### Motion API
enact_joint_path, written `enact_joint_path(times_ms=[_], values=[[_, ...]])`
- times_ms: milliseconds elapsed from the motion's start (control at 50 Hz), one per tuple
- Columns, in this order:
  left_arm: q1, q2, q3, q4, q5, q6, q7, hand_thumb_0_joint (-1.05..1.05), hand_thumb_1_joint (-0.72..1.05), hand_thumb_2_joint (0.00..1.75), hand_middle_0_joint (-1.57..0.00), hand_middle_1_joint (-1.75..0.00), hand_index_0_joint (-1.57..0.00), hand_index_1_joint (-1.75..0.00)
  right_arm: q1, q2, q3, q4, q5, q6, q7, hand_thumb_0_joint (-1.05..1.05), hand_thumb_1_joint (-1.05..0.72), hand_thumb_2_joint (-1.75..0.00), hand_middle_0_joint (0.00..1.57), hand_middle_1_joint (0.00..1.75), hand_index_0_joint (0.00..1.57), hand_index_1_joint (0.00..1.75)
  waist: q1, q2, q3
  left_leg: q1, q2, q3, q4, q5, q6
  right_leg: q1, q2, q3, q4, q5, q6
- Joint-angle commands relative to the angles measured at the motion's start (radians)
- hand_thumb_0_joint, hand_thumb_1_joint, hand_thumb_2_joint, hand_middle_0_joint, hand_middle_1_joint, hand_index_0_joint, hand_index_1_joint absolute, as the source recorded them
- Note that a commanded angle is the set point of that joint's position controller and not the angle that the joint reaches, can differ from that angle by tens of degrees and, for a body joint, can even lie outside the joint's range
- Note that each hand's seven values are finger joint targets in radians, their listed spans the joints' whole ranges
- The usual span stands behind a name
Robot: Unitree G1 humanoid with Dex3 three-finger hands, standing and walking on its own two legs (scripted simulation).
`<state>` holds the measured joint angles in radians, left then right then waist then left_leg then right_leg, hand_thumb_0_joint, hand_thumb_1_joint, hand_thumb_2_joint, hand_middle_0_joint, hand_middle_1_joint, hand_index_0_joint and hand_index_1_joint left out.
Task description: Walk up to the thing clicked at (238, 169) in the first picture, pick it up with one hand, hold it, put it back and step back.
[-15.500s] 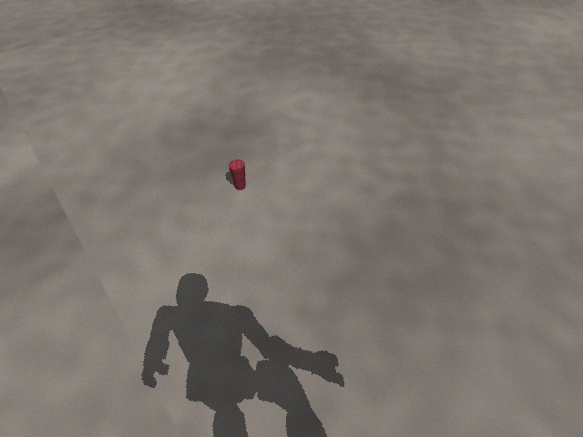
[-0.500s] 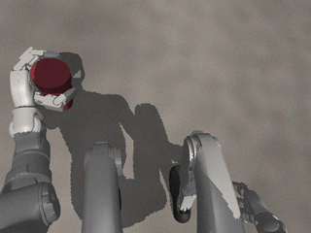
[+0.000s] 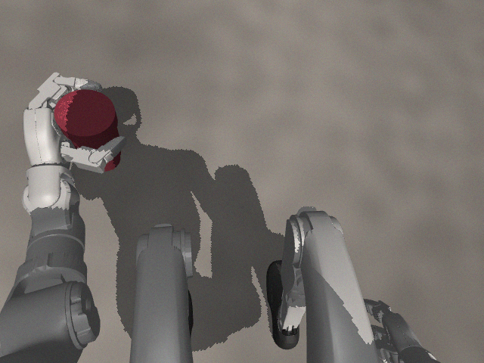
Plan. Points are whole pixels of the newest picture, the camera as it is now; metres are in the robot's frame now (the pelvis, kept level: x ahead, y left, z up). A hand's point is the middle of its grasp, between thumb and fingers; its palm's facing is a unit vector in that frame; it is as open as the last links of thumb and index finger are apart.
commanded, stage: lift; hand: left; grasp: from the side
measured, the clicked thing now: (96, 138) +0.46 +0.22 -0.05
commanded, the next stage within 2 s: none
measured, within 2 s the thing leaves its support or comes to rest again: neither
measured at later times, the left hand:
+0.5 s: hand (54, 107) +0.43 +0.21 +0.10, palm faces +0.09 -0.99 -0.05, open 10.2 cm
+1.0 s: hand out of the picture +0.41 +0.19 +0.27, palm faces +0.11 -0.99 -0.04, open 10.2 cm
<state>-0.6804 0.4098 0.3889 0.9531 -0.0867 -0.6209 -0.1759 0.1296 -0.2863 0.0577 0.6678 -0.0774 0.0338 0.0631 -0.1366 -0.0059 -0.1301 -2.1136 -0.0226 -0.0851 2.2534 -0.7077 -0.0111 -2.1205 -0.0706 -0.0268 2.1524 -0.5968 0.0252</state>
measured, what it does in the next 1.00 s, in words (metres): rises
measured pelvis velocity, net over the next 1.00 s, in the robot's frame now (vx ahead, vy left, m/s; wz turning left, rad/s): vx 0.05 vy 0.00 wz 0.03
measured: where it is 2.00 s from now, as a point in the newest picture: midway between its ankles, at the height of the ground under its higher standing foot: (232, 333)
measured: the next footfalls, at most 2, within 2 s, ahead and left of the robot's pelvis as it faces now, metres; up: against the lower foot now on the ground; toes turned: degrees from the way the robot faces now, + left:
none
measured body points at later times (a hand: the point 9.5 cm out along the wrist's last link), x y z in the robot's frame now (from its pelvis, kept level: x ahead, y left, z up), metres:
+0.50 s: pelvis +0.01 +0.00 +0.09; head +0.18 +0.03 +0.50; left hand +0.42 +0.27 +0.10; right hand +0.17 -0.26 -0.03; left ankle +0.08 +0.12 -0.35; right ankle +0.12 -0.14 -0.35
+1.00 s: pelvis +0.05 +0.00 +0.24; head +0.16 +0.02 +0.67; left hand +0.40 +0.25 +0.28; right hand +0.21 -0.25 +0.13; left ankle +0.08 +0.12 -0.35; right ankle +0.12 -0.14 -0.35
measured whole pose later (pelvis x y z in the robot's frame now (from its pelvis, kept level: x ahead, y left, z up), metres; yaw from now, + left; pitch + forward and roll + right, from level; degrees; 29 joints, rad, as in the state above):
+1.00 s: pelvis +0.05 +0.00 +0.24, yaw +2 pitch +23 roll -3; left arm -0.19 0.26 0.17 0.32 -0.18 -0.28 -0.07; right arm 0.17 -0.24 0.00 0.61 0.04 -0.04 -0.04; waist -0.04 0.02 -0.17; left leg -1.24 0.02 -0.05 1.47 -0.63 -0.01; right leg -1.25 -0.05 -0.05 1.40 -0.54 0.02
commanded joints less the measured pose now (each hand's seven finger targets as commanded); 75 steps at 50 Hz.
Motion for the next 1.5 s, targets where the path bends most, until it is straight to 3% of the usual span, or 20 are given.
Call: enact_joint_path(times_ms=[0,140,200,260,340,400,460,560,640,680,720,740,780,820,860,900,920,1020,1140,1480], values=[[-0.312,0.216,0.026,-0.261,-0.038,-0.060,-0.027,0.00,0.11,1.21,-1.34,-1.45,-1.36,-1.45,0.120,-0.216,-0.092,-0.071,0.020,-0.027,-0.020,0.00,-0.94,-0.91,0.20,0.30,0.20,0.30,0.012,0.175,-0.698,0.429,-0.009,0.063,-0.345,0.101,0.033,0.432,0.038,-0.039,-0.237,0.075,-0.062],[-0.244,0.163,0.018,-0.337,-0.068,-0.006,-0.027,0.00,0.11,1.23,-1.34,-1.46,-1.36,-1.45,0.131,-0.204,-0.103,-0.094,0.042,-0.030,-0.033,0.00,-0.94,-0.90,0.20,0.30,0.20,0.30,0.026,0.133,-0.698,0.465,-0.009,0.058,-0.396,0.137,0.034,0.503,0.034,-0.034,-0.295,0.107,-0.062],[-0.178,0.113,-0.017,-0.330,-0.071,0.015,-0.026,0.00,0.11,1.23,-1.33,-1.45,-1.35,-1.44,0.106,-0.198,-0.107,-0.111,0.054,-0.036,-0.039,0.00,-0.93,-0.90,0.20,0.30,0.20,0.30,0.027,0.131,-0.613,0.468,-0.005,0.040,-0.448,0.076,0.034,0.471,0.031,-0.036,-0.327,0.059,-0.063],[-0.189,0.162,0.004,-0.446,-0.070,0.024,-0.019,0.00,0.09,1.22,-1.32,-1.44,-1.35,-1.43,0.110,-0.196,-0.115,-0.123,0.061,-0.039,-0.045,0.00,-0.93,-0.90,0.20,0.30,0.20,0.30,0.043,0.133,-0.652,0.510,-0.004,0.041,-0.482,0.071,0.036,0.525,0.031,-0.028,-0.366,0.056,-0.062],[-0.099,0.077,-0.055,-0.513,-0.096,0.068,-0.018,0.00,0.15,1.23,-1.30,-1.44,-1.33,-1.43,0.101,-0.191,-0.121,-0.140,0.076,-0.050,-0.054,0.00,-0.92,-0.90,0.20,0.30,0.20,0.30,0.045,0.151,-0.675,0.623,0.001,0.023,-0.546,0.113,0.027,0.551,0.030,-0.026,-0.404,0.089,-0.066],[-0.060,0.121,-0.028,-0.588,-0.090,0.105,0.008,0.00,0.14,1.23,-1.31,-1.44,-1.34,-1.43,0.098,-0.181,-0.125,-0.154,0.087,-0.053,-0.065,0.00,-0.92,-0.90,0.20,0.30,0.20,0.30,0.062,0.121,-0.684,0.655,0.004,0.030,-0.579,0.121,0.031,0.630,0.032,-0.016,-0.466,0.092,-0.062],[-0.023,0.067,-0.079,-0.693,-0.099,0.135,0.024,0.00,0.13,1.23,-1.29,-1.44,-1.32,-1.43,0.087,-0.162,-0.126,-0.162,0.096,-0.058,-0.074,0.00,-0.92,-0.90,0.20,0.30,0.20,0.30,0.061,0.119,-0.665,0.704,0.007,0.030,-0.627,0.118,0.031,0.681,0.034,-0.012,-0.520,0.092,-0.060],[0.069,0.075,-0.073,-0.777,-0.101,0.191,0.058,0.00,0.17,1.25,-1.30,-1.45,-1.32,-1.44,0.075,-0.149,-0.130,-0.174,0.113,-0.067,-0.090,0.00,-0.91,-0.90,0.20,0.30,0.20,0.30,0.073,0.083,-0.627,0.770,0.009,0.025,-0.713,0.115,0.033,0.793,0.037,-0.005,-0.620,0.091,-0.053],[0.172,0.004,-0.137,-0.838,-0.111,0.237,0.079,0.00,0.14,1.26,-1.30,-1.47,-1.33,-1.45,0.065,-0.133,-0.131,-0.181,0.123,-0.076,-0.101,0.00,-0.90,-0.90,0.20,0.30,0.20,0.30,0.072,0.081,-0.581,0.866,0.014,0.024,-0.783,0.156,0.029,0.863,0.042,-0.005,-0.701,0.128,-0.050],[0.225,0.019,-0.106,-0.825,-0.112,0.255,0.097,0.00,0.14,1.26,-1.30,-1.47,-1.34,-1.46,0.070,-0.124,-0.126,-0.169,0.126,-0.082,-0.104,0.00,-0.91,-0.90,0.20,0.30,0.20,0.30,0.084,0.068,-0.557,0.898,0.016,0.022,-0.816,0.197,0.028,0.915,0.043,-0.007,-0.728,0.164,-0.048],[0.226,-0.018,-0.152,-0.854,-0.109,0.265,0.105,0.00,0.12,1.25,-1.29,-1.46,-1.32,-1.45,0.061,-0.113,-0.122,-0.179,0.129,-0.086,-0.106,0.00,-0.91,-0.90,0.20,0.30,0.20,0.30,0.076,0.066,-0.528,0.944,0.018,0.019,-0.855,0.206,0.028,0.944,0.045,-0.008,-0.770,0.174,-0.047],[0.187,0.012,-0.139,-0.937,-0.106,0.262,0.113,0.00,0.10,1.26,-1.31,-1.48,-1.34,-1.47,0.066,-0.111,-0.123,-0.183,0.129,-0.089,-0.109,0.00,-0.91,-0.90,0.20,0.30,0.20,0.30,0.080,0.066,-0.541,0.973,0.019,0.019,-0.879,0.201,0.028,0.985,0.048,-0.008,-0.798,0.170,-0.046],[0.270,0.023,-0.115,-0.860,-0.102,0.276,0.124,0.00,0.09,1.25,-1.30,-1.47,-1.33,-1.45,0.068,-0.109,-0.123,-0.172,0.130,-0.092,-0.112,0.00,-0.90,-0.89,0.20,0.30,0.20,0.30,0.081,0.044,-0.490,0.990,0.018,0.020,-0.912,0.197,0.030,1.022,0.050,-0.006,-0.838,0.171,-0.042],[0.249,-0.034,-0.172,-0.866,-0.107,0.269,0.113,0.00,0.12,1.27,-1.29,-1.47,-1.33,-1.46,0.065,-0.098,-0.116,-0.165,0.128,-0.104,-0.111,0.00,-0.90,-0.90,0.20,0.30,0.20,0.30,0.070,0.060,-0.454,1.025,0.023,0.016,-0.945,0.214,0.026,1.028,0.052,-0.007,-0.859,0.189,-0.044],[0.284,-0.020,-0.149,-0.823,-0.109,0.273,0.116,0.00,0.12,1.26,-1.30,-1.47,-1.33,-1.46,0.072,-0.102,-0.117,-0.164,0.127,-0.107,-0.113,0.00,-0.91,-0.90,0.20,0.30,0.20,0.30,0.078,0.065,-0.457,1.083,0.025,0.009,-0.973,0.271,0.022,1.068,0.054,-0.011,-0.881,0.232,-0.045],[0.310,-0.044,-0.182,-0.824,-0.109,0.276,0.107,0.00,0.10,1.25,-1.30,-1.46,-1.33,-1.45,0.078,-0.097,-0.116,-0.161,0.125,-0.114,-0.111,0.00,-0.91,-0.90,0.20,0.30,0.20,0.30,0.080,0.053,-0.436,1.114,0.025,0.021,-1.000,0.305,0.022,1.117,0.056,-0.012,-0.920,0.265,-0.045],[0.256,-0.010,-0.164,-0.901,-0.109,0.265,0.108,0.00,0.09,1.25,-1.30,-1.47,-1.34,-1.45,0.078,-0.102,-0.119,-0.164,0.124,-0.116,-0.110,0.00,-0.90,-0.90,0.20,0.30,0.20,0.30,0.093,0.083,-0.442,1.152,0.027,0.016,-1.028,0.301,0.017,1.126,0.057,-0.014,-0.934,0.255,-0.046],[0.290,-0.038,-0.172,-0.863,-0.115,0.260,0.102,0.00,0.10,1.24,-1.30,-1.45,-1.33,-1.43,0.094,-0.093,-0.118,-0.157,0.120,-0.124,-0.107,0.00,-0.91,-0.90,0.20,0.30,0.20,0.30,0.093,0.059,-0.422,1.225,0.029,0.026,-1.076,0.375,0.016,1.223,0.061,-0.017,-0.998,0.319,-0.044],[0.307,-0.052,-0.180,-0.874,-0.113,0.249,0.102,0.00,0.06,1.22,-1.29,-1.43,-1.32,-1.42,0.078,-0.086,-0.117,-0.169,0.114,-0.129,-0.104,0.00,-0.91,-0.90,0.20,0.30,0.20,0.30,0.101,0.049,-0.351,1.267,0.028,0.037,-1.162,0.313,0.020,1.290,0.060,-0.011,-1.090,0.273,-0.039],[0.342,-0.077,-0.196,-0.847,-0.106,0.240,0.105,0.00,0.12,1.24,-1.28,-1.43,-1.30,-1.42,0.095,-0.075,-0.114,-0.167,0.101,-0.131,-0.110,0.00,-0.91,-0.90,0.20,0.30,0.20,0.30,0.102,0.027,-0.276,1.422,0.031,0.056,-1.321,0.394,0.018,1.497,0.072,-0.017,-1.242,0.354,-0.034]])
